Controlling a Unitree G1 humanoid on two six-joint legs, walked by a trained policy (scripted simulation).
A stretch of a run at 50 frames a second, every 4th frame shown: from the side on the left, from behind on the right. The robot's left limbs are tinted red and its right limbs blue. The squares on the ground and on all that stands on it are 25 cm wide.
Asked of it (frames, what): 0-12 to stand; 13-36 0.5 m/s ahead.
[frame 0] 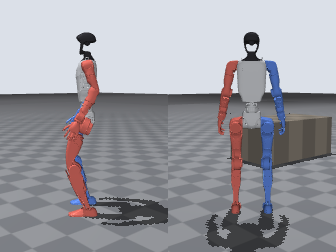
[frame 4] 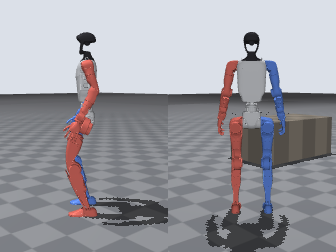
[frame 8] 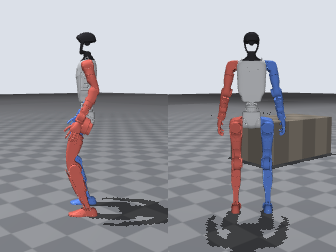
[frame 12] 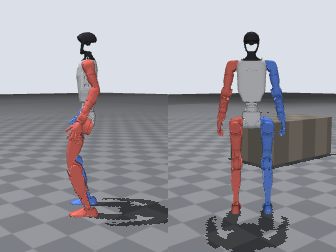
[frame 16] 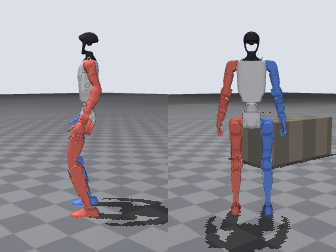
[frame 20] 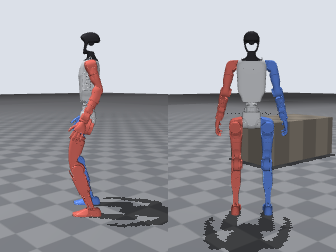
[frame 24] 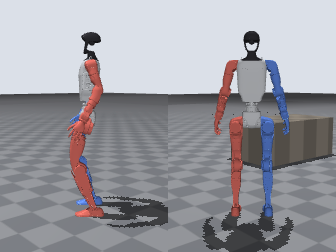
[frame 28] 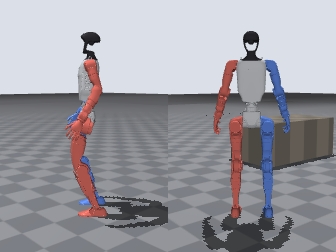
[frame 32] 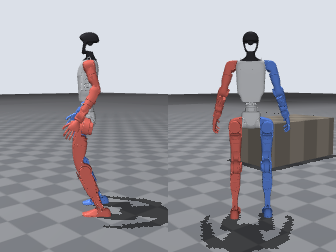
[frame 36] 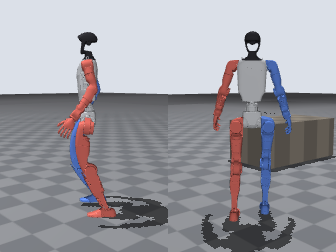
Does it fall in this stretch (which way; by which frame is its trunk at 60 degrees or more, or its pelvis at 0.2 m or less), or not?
no
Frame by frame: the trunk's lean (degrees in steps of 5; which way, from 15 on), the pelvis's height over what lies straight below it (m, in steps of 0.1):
0: 0, 0.8
4: 0, 0.8
8: 0, 0.8
12: 0, 0.8
16: 0, 0.8
20: 0, 0.8
24: 5, 0.8
28: 5, 0.8
32: 0, 0.8
36: 0, 0.8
